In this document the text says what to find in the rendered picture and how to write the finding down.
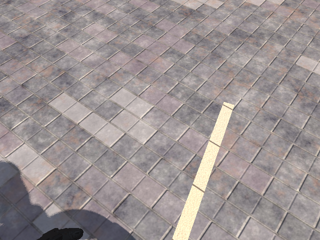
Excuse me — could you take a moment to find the left robot hand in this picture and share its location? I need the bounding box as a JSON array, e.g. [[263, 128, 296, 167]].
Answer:
[[37, 228, 84, 240]]

